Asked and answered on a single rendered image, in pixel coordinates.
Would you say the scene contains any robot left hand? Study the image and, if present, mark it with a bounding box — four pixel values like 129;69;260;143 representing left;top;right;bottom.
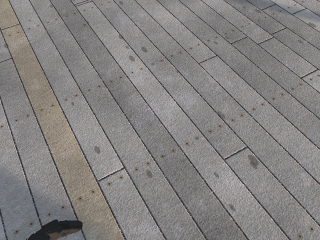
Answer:
26;219;83;240

